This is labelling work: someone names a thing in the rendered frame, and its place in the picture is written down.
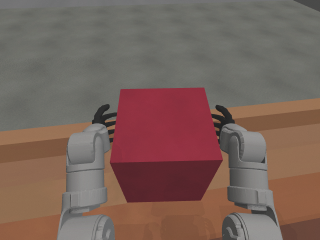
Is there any carton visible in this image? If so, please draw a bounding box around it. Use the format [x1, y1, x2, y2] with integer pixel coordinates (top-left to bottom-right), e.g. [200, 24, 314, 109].
[110, 87, 223, 203]

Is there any left robot hand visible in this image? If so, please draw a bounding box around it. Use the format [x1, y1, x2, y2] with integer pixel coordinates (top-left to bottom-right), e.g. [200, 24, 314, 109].
[92, 104, 117, 143]

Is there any left robot forearm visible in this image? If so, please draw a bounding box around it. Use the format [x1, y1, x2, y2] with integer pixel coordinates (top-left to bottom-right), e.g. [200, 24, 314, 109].
[56, 123, 111, 240]

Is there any left robot upper arm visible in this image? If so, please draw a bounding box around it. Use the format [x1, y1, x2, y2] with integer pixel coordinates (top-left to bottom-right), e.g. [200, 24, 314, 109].
[57, 214, 115, 240]

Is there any right robot hand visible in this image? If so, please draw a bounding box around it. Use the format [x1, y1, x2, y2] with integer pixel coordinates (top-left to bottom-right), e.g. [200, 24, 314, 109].
[211, 105, 235, 144]

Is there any right robot upper arm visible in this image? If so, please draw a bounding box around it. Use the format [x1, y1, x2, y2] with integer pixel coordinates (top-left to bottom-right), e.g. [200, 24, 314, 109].
[222, 212, 282, 240]

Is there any right robot forearm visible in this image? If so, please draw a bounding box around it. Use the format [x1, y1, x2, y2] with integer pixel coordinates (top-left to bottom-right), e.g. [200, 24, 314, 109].
[219, 123, 283, 240]

